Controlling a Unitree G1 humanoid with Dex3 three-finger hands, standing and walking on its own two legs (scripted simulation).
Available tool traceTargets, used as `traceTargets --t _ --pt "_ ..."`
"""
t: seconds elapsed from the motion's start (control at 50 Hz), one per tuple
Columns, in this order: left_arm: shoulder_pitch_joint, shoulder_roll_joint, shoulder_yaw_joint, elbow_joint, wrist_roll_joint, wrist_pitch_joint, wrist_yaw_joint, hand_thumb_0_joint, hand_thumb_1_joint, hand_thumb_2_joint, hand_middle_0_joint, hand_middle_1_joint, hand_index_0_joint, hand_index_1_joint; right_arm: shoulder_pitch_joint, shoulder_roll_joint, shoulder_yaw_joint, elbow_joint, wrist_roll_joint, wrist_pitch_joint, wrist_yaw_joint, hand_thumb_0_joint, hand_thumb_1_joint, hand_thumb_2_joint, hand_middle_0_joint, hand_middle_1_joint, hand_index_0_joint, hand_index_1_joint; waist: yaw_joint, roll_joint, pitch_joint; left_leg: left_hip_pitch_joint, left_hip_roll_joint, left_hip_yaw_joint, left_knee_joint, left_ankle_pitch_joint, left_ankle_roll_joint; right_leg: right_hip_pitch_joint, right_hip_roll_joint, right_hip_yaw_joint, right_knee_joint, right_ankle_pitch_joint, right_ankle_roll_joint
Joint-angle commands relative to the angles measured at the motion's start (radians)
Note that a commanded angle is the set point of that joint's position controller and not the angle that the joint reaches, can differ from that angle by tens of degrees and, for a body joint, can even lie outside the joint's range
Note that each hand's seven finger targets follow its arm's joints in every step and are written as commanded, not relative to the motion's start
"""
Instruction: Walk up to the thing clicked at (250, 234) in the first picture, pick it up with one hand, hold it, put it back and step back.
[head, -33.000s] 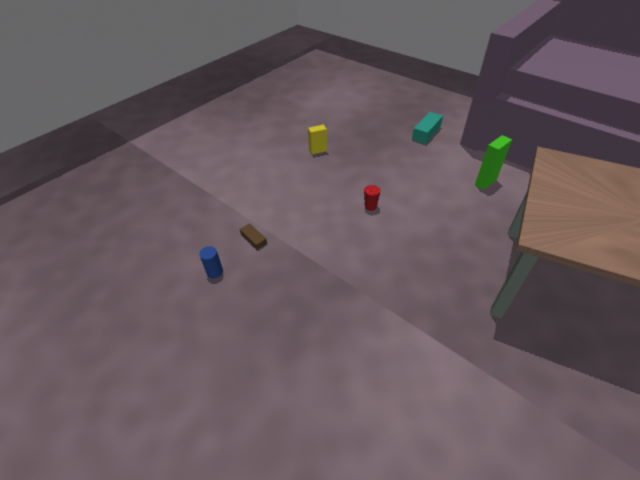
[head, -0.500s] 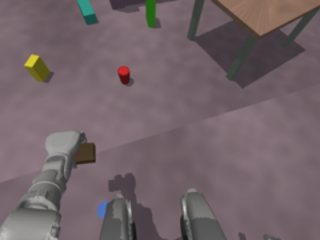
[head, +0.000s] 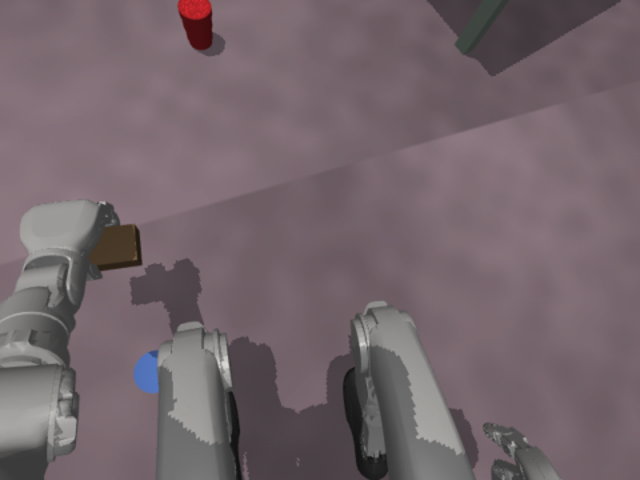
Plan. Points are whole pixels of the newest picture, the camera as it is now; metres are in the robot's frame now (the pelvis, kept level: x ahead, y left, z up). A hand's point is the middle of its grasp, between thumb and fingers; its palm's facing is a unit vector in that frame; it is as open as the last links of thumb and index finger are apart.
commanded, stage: crouch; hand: left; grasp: from above
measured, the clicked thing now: (90, 250) +0.44 +0.29 -0.20
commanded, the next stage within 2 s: lower in 0.66 s
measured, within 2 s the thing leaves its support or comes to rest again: neither
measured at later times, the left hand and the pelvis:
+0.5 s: hand (99, 259) +0.43 +0.29 -0.24, palm faces -0.46 -0.05 -0.89, open 8.2 cm; pelvis -0.01 +0.00 -0.08, yaw -2 degrees
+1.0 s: hand (109, 262) +0.44 +0.30 -0.30, palm faces -0.48 -0.07 -0.88, open 8.2 cm; pelvis +0.00 +0.00 -0.11, yaw -4 degrees
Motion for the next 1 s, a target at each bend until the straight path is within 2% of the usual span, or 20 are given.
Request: traceTargets --t 0.0,0.04,0.06,0.08,0.1,0.18,0.22,0.3,0.34,0.36,0.4,0.48,0.54,0.58,0.6,0.66,0.74,0.8,0.88,0.98 --pt "-0.340 0.298 0.054 -0.154 -0.017 -0.012 0.037 0.000 0.839 0.465 -1.143 -0.421 -1.185 -0.379 0.215 -0.227 -0.076 -0.015 -0.001 -0.002 0.006 0.000 -0.896 -0.902 0.200 0.300 0.200 0.300 -0.005 0.219 -0.684 0.570 -0.022 0.073 -0.166 0.208 0.034 0.223 0.031 -0.095 -0.184 0.255 -0.087" --pt "-0.361 0.320 0.060 -0.155 -0.017 -0.019 0.029 0.000 0.812 0.477 -1.137 -0.416 -1.172 -0.383 0.211 -0.230 -0.077 -0.014 -0.004 0.001 0.011 0.000 -0.898 -0.903 0.200 0.300 0.200 0.300 -0.007 0.239 -0.672 0.531 -0.022 0.082 -0.141 0.180 0.036 0.207 0.035 -0.093 -0.170 0.236 -0.087" --pt "-0.337 0.320 0.063 -0.140 -0.017 -0.020 0.023 0.000 0.805 0.453 -1.121 -0.415 -1.163 -0.375 0.209 -0.228 -0.074 -0.016 -0.003 0.004 0.014 0.000 -0.897 -0.902 0.200 0.300 0.200 0.300 0.003 0.225 -0.676 0.520 -0.022 0.080 -0.135 0.180 0.036 0.212 0.037 -0.095 -0.160 0.232 -0.088" --pt "-0.337 0.364 0.088 -0.151 -0.011 -0.024 0.021 0.000 0.814 0.434 -1.114 -0.422 -1.164 -0.373 0.215 -0.231 -0.074 -0.018 -0.003 0.006 0.019 0.000 -0.896 -0.901 0.200 0.300 0.200 0.300 0.010 0.226 -0.678 0.509 -0.022 0.081 -0.128 0.180 0.036 0.220 0.037 -0.096 -0.152 0.232 -0.088" --pt "-0.335 0.367 0.090 -0.158 -0.013 -0.027 0.020 0.000 0.816 0.421 -1.100 -0.427 -1.157 -0.371 0.204 -0.230 -0.075 -0.017 -0.002 0.010 0.020 0.000 -0.895 -0.901 0.200 0.300 0.200 0.300 0.018 0.227 -0.680 0.500 -0.021 0.083 -0.119 0.174 0.036 0.209 0.041 -0.097 -0.143 0.227 -0.088" --pt "-0.349 0.351 0.072 -0.103 -0.013 -0.040 0.005 0.000 0.794 0.394 -1.081 -0.417 -1.141 -0.358 0.194 -0.237 -0.071 -0.018 -0.005 0.014 0.030 0.000 -0.895 -0.901 0.200 0.300 0.200 0.300 -0.004 0.229 -0.625 0.455 -0.019 0.075 -0.085 0.148 0.037 0.151 0.043 -0.104 -0.102 0.208 -0.090" --pt "-0.375 0.391 0.092 -0.141 -0.014 -0.055 0.008 0.000 0.791 0.383 -1.077 -0.415 -1.138 -0.355 0.197 -0.245 -0.073 -0.010 -0.007 0.017 0.032 0.000 -0.895 -0.900 0.200 0.300 0.200 0.300 0.001 0.233 -0.660 0.454 -0.018 0.076 -0.060 0.174 0.037 0.156 0.046 -0.106 -0.080 0.232 -0.088" --pt "-0.378 0.415 0.111 -0.128 0.002 -0.076 0.018 0.000 0.836 0.377 -1.106 -0.412 -1.171 -0.348 0.196 -0.246 -0.068 -0.005 -0.015 0.023 0.042 0.000 -0.894 -0.899 0.200 0.300 0.200 0.300 0.000 0.238 -0.645 0.414 -0.020 0.078 -0.031 0.161 0.036 0.128 0.050 -0.113 -0.045 0.216 -0.089" --pt "-0.360 0.382 0.096 -0.081 0.002 -0.078 0.025 0.000 0.851 0.367 -1.106 -0.422 -1.176 -0.351 0.185 -0.249 -0.064 -0.006 -0.020 0.023 0.043 0.000 -0.894 -0.898 0.200 0.300 0.200 0.300 -0.011 0.242 -0.622 0.405 -0.020 0.075 -0.020 0.147 0.036 0.094 0.049 -0.116 -0.031 0.206 -0.089" --pt "-0.399 0.403 0.101 -0.094 0.008 -0.085 0.029 0.000 0.854 0.358 -1.109 -0.416 -1.179 -0.346 0.186 -0.254 -0.066 -0.001 -0.021 0.023 0.043 0.000 -0.894 -0.899 0.200 0.300 0.200 0.300 -0.015 0.252 -0.624 0.402 -0.019 0.071 -0.017 0.135 0.034 0.073 0.049 -0.120 -0.016 0.195 -0.092" --pt "-0.396 0.427 0.114 -0.073 0.013 -0.087 0.038 0.000 0.851 0.361 -1.115 -0.402 -1.179 -0.338 0.180 -0.257 -0.064 0.004 -0.020 0.023 0.043 0.000 -0.895 -0.899 0.200 0.300 0.200 0.300 -0.005 0.263 -0.612 0.393 -0.019 0.072 -0.005 0.122 0.034 0.051 0.049 -0.121 -0.005 0.183 -0.093" --pt "-0.389 0.424 0.112 -0.048 0.024 -0.088 0.050 0.000 0.866 0.364 -1.137 -0.400 -1.197 -0.339 0.190 -0.250 -0.052 0.010 -0.030 0.023 0.049 0.000 -0.897 -0.899 0.200 0.300 0.200 0.300 -0.012 0.241 -0.629 0.359 -0.026 0.084 0.032 0.139 0.039 0.077 0.053 -0.119 0.007 0.202 -0.089" --pt "-0.411 0.458 0.132 -0.056 0.024 -0.088 0.060 0.000 0.908 0.352 -1.152 -0.411 -1.222 -0.341 0.185 -0.258 -0.053 0.012 -0.036 0.023 0.049 0.000 -0.897 -0.897 0.200 0.300 0.200 0.300 -0.015 0.268 -0.646 0.362 -0.025 0.085 0.055 0.158 0.039 0.065 0.051 -0.121 0.035 0.220 -0.087" --pt "-0.416 0.432 0.110 -0.029 0.031 -0.085 0.061 0.000 0.898 0.363 -1.162 -0.400 -1.222 -0.340 0.178 -0.256 -0.050 0.018 -0.037 0.025 0.048 0.000 -0.899 -0.898 0.200 0.300 0.200 0.300 -0.022 0.261 -0.623 0.349 -0.024 0.082 0.062 0.136 0.038 0.030 0.055 -0.125 0.041 0.203 -0.090" --pt "-0.431 0.453 0.115 -0.027 0.029 -0.087 0.062 0.000 0.907 0.369 -1.166 -0.407 -1.227 -0.345 0.174 -0.258 -0.049 0.017 -0.035 0.025 0.049 0.000 -0.898 -0.898 0.200 0.300 0.200 0.300 -0.022 0.269 -0.605 0.328 -0.024 0.085 0.064 0.120 0.040 0.024 0.055 -0.124 0.042 0.189 -0.090" --pt "-0.422 0.447 0.110 -0.007 0.024 -0.088 0.064 0.000 0.912 0.369 -1.182 -0.391 -1.236 -0.337 0.164 -0.261 -0.042 0.018 -0.037 0.024 0.048 0.000 -0.899 -0.897 0.200 0.300 0.200 0.300 -0.020 0.267 -0.588 0.316 -0.024 0.078 0.071 0.097 0.039 -0.001 0.055 -0.133 0.060 0.168 -0.091" --pt "-0.406 0.447 0.111 -0.004 0.027 -0.087 0.065 0.000 0.917 0.352 -1.194 -0.369 -1.245 -0.317 0.168 -0.259 -0.036 0.016 -0.038 0.025 0.051 0.000 -0.900 -0.897 0.200 0.300 0.200 0.300 -0.018 0.264 -0.598 0.302 -0.028 0.080 0.083 0.113 0.038 0.016 0.056 -0.135 0.077 0.183 -0.090" --pt "-0.425 0.452 0.105 0.004 0.029 -0.092 0.062 0.000 0.874 0.410 -1.222 -0.359 -1.242 -0.340 0.164 -0.262 -0.031 0.021 -0.038 0.030 0.051 0.000 -0.904 -0.900 0.200 0.300 0.200 0.300 -0.032 0.254 -0.603 0.287 -0.028 0.079 0.111 0.143 0.041 0.019 0.062 -0.135 0.088 0.216 -0.088" --pt "-0.414 0.444 0.096 0.055 0.035 -0.104 0.071 0.000 0.900 0.437 -1.249 -0.356 -1.263 -0.343 0.158 -0.261 -0.013 0.029 -0.046 0.028 0.055 0.000 -0.903 -0.900 0.200 0.300 0.200 0.300 -0.039 0.248 -0.559 0.265 -0.026 0.071 0.138 0.156 0.040 -0.002 0.065 -0.147 0.115 0.224 -0.085" --pt "-0.414 0.475 0.122 0.046 0.045 -0.126 0.093 0.000 0.910 0.417 -1.247 -0.361 -1.268 -0.341 0.151 -0.276 -0.009 0.026 -0.056 0.028 0.061 0.000 -0.904 -0.900 0.200 0.300 0.200 0.300 -0.041 0.287 -0.568 0.289 -0.023 0.064 0.153 0.169 0.035 -0.013 0.069 -0.159 0.140 0.237 -0.084"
